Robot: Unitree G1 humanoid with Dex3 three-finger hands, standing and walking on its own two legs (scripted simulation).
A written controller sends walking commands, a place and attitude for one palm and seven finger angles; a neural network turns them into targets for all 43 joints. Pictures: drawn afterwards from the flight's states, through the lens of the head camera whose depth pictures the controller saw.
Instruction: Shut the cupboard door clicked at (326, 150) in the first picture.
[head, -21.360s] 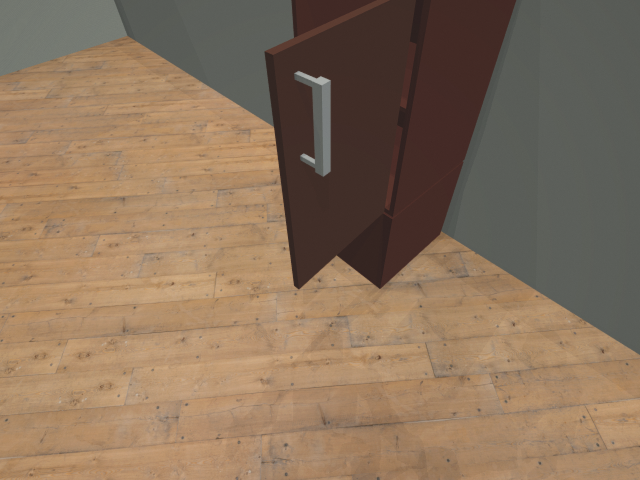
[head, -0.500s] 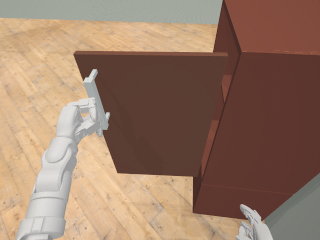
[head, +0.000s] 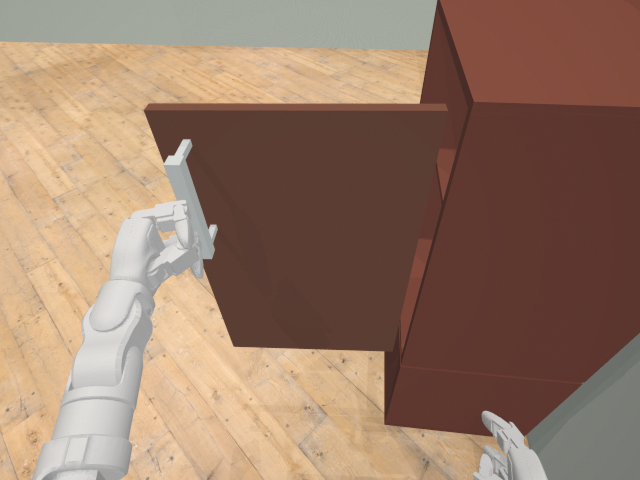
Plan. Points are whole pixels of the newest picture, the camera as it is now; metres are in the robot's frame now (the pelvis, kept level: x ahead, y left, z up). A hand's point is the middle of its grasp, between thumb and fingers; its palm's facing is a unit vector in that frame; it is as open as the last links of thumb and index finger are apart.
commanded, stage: push the door shut along its arc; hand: left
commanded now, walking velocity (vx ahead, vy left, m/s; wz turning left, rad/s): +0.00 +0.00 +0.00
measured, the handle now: (196, 202) +0.44 +0.20 +0.13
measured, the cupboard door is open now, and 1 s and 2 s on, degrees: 94 77 61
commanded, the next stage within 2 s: pull the fist back off the door in 1.88 s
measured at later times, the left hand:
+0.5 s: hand (205, 222) +0.39 +0.18 +0.14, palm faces -0.07 -1.00 -0.05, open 3.0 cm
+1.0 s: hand (232, 190) +0.46 +0.16 +0.13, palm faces -0.22 -0.98 -0.02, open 3.1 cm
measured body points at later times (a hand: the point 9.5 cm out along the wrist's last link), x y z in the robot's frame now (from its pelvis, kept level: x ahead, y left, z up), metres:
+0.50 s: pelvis -0.01 +0.00 +0.00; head +0.00 -0.01 +0.45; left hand +0.39 +0.23 +0.14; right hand +0.12 -0.25 -0.10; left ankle -0.03 +0.11 -0.73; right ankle +0.01 -0.10 -0.73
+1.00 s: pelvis -0.01 +0.01 -0.01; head +0.05 +0.01 +0.44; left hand +0.47 +0.21 +0.14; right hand +0.04 -0.26 -0.12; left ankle -0.03 +0.11 -0.73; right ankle +0.01 -0.10 -0.73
